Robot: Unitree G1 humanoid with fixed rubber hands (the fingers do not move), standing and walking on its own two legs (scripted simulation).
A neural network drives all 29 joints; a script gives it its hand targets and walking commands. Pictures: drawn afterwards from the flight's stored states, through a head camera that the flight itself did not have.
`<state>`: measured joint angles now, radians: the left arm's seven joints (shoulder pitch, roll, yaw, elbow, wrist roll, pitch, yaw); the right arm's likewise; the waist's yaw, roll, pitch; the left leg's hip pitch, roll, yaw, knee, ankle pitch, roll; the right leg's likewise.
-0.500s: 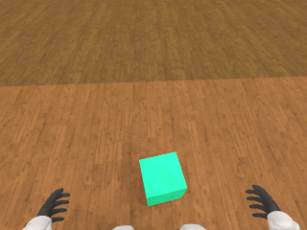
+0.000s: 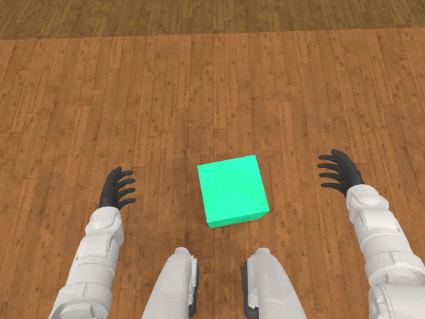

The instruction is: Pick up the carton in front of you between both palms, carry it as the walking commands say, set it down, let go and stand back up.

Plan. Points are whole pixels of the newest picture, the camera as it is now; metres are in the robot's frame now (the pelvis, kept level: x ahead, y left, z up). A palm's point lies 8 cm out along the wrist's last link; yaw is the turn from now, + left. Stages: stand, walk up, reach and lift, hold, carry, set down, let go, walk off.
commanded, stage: reach and lift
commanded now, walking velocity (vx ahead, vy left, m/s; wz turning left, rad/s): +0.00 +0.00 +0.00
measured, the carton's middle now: (230, 194) +0.42 -0.03 -0.57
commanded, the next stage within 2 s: none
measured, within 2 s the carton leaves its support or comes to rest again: neither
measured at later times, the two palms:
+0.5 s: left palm (156, 169) +0.40 +0.17 -0.17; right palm (312, 140) +0.48 -0.21 -0.17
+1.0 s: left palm (171, 193) +0.39 +0.17 -0.41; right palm (286, 176) +0.45 -0.21 -0.42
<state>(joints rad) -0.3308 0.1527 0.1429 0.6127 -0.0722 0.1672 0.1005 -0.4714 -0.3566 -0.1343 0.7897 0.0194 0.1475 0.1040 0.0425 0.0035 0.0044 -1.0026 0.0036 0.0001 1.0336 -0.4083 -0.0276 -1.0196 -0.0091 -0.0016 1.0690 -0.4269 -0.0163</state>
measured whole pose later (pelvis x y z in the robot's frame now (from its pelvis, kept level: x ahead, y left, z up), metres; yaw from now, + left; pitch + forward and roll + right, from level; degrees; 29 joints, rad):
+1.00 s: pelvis -0.08 +0.00 -0.26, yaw +3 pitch +45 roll +5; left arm -1.04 0.11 0.21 0.78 -0.19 0.07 0.23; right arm -1.25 -0.50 -0.03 1.05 0.17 0.06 0.01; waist 0.05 0.02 0.11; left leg -2.18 -0.02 0.02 1.90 -0.50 -0.05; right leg -2.22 -0.01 0.04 1.95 -0.51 -0.02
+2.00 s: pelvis -0.09 +0.00 -0.32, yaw +3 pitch +38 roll +5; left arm -1.38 0.11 0.33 1.15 -0.12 0.01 0.23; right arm -1.55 -0.40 0.09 1.34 0.14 0.06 -0.04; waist 0.02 0.09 0.27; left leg -2.28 -0.05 0.00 2.11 -0.50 -0.08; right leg -2.32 -0.01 0.04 2.16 -0.51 -0.03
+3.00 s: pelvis -0.05 +0.02 -0.13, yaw -4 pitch +36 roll +1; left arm -0.70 -0.15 0.43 0.54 0.12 0.29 0.15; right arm -0.78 -0.04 -0.30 0.68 -0.15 0.33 0.01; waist 0.00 0.04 -0.22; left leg -1.66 -0.09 -0.06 1.55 -0.53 -0.04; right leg -1.70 0.05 0.07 1.55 -0.49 0.03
